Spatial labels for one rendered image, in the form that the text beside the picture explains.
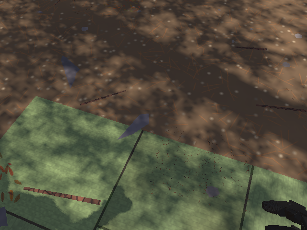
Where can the robot right hand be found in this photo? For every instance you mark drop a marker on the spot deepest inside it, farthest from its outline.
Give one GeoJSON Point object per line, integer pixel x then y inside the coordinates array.
{"type": "Point", "coordinates": [289, 209]}

